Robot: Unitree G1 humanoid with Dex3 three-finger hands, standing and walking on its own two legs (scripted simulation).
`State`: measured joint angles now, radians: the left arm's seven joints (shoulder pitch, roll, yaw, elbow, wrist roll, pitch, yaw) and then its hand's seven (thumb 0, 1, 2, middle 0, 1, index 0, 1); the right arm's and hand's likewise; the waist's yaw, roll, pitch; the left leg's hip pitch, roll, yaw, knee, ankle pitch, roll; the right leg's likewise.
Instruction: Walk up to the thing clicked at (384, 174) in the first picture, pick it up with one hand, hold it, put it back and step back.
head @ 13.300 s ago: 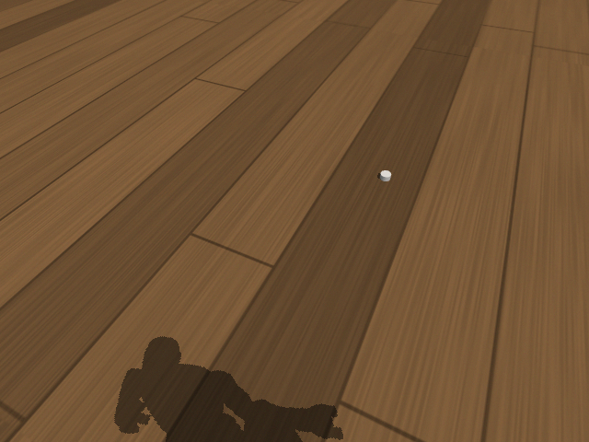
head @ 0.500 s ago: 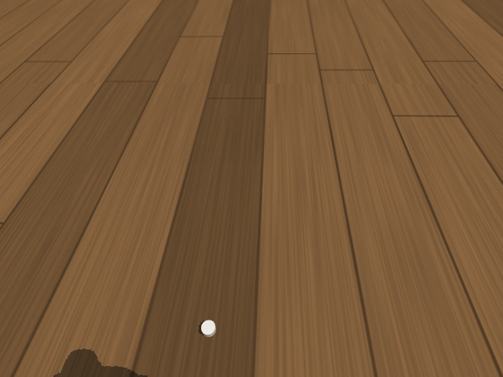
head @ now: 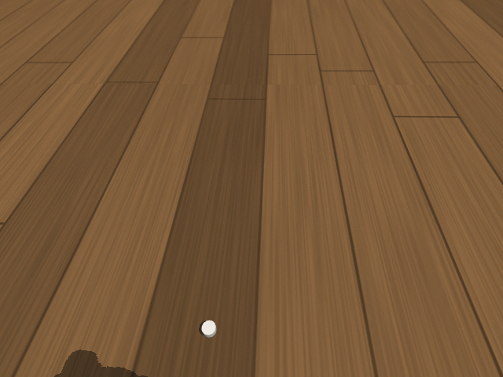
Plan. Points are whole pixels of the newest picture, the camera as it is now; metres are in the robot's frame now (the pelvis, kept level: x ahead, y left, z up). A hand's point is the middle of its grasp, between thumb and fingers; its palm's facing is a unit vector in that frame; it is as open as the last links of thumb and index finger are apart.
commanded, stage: stand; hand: left
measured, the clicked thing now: (209, 328) +0.45 +0.22 -0.77
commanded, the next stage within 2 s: walk up in 0.72 s
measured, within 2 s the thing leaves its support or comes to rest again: neither
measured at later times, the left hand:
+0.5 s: hand out of the picture +0.07 +0.25 -0.16, palm faces -0.03 -0.94 -0.35, open 7.4 cm
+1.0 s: hand out of the picture +0.07 +0.29 -0.17, palm faces -0.03 -0.93 -0.38, open 7.4 cm
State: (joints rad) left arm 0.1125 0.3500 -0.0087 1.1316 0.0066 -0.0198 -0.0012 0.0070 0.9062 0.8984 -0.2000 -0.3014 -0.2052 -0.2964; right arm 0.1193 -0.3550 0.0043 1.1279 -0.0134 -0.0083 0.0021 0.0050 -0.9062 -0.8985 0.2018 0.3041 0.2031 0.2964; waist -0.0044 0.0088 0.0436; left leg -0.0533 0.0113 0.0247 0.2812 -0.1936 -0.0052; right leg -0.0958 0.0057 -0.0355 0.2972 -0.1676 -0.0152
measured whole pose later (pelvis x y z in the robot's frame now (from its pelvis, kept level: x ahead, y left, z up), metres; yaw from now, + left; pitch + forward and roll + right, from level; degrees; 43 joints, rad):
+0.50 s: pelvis +0.00 +0.00 +0.00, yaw +0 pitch -2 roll +0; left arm 0.12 0.35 -0.01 1.13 0.01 -0.02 0.00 0.01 0.91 0.90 -0.20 -0.30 -0.21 -0.30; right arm 0.12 -0.35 0.00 1.13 -0.01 -0.01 0.00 0.01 -0.91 -0.90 0.20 0.30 0.20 0.30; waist 0.00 0.01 0.05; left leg -0.05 0.01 0.03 0.28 -0.19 0.00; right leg -0.10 0.01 -0.03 0.30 -0.16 -0.01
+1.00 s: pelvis -0.05 +0.02 -0.02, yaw -1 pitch -1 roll +0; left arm 0.06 0.39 0.05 0.95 0.02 0.04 0.01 0.01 0.90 0.90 -0.20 -0.30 -0.21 -0.30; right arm 0.09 -0.39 -0.05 0.99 0.00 0.05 0.00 0.00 -0.91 -0.90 0.20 0.30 0.20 0.30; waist 0.01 -0.03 0.16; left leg -0.32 -0.03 -0.02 0.82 -0.49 0.04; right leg -0.31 -0.02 -0.01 0.55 -0.21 -0.01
